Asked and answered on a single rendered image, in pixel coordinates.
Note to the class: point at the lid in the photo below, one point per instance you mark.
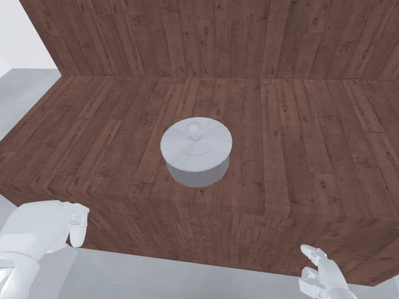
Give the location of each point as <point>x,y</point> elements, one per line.
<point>194,156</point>

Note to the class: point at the right robot hand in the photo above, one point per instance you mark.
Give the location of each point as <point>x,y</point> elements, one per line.
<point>316,283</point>

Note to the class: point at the knob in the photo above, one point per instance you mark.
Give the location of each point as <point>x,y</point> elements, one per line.
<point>194,131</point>

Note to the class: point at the left robot hand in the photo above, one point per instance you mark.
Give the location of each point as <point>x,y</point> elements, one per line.
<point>42,227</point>

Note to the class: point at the pot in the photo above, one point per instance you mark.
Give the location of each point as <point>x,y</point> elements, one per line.
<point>200,178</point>

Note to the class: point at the robot left forearm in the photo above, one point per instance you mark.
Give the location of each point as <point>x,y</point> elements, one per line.
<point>17,273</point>

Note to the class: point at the table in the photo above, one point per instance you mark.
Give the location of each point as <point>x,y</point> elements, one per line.
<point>308,89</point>

